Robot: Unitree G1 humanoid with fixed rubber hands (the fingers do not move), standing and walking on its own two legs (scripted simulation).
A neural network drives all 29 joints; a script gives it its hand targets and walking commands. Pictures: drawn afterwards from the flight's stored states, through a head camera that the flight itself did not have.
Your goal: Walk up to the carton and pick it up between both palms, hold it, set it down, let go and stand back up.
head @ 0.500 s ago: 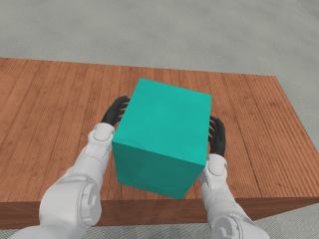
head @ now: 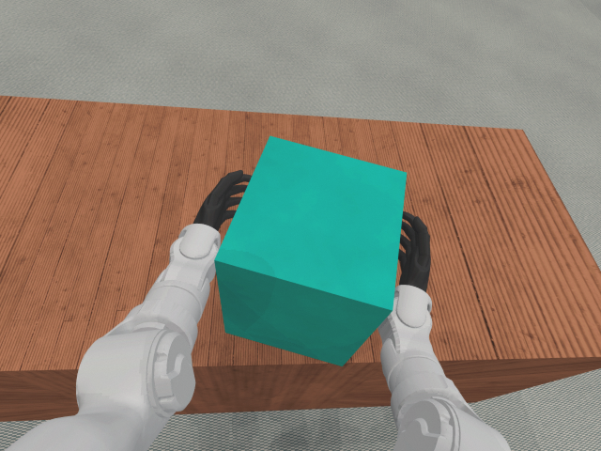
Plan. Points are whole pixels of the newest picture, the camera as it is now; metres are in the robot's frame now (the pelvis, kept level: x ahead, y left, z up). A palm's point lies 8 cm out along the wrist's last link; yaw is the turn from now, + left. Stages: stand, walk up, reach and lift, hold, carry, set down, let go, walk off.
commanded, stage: set down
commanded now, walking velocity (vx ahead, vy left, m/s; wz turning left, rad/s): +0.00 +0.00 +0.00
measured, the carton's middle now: (308, 259) +0.39 -0.04 -0.03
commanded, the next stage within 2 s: none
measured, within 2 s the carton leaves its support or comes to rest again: neither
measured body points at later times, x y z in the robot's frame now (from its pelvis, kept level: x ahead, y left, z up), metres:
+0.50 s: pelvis -0.01 +0.00 +0.00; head +0.09 +0.04 +0.43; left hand +0.45 +0.09 +0.01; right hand +0.36 -0.19 +0.01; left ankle +0.02 +0.11 -0.74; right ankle -0.04 -0.14 -0.74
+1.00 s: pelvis -0.01 +0.02 -0.01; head +0.08 +0.04 +0.43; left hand +0.44 +0.13 +0.00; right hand +0.35 -0.19 -0.01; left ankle +0.02 +0.11 -0.74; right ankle -0.04 -0.14 -0.74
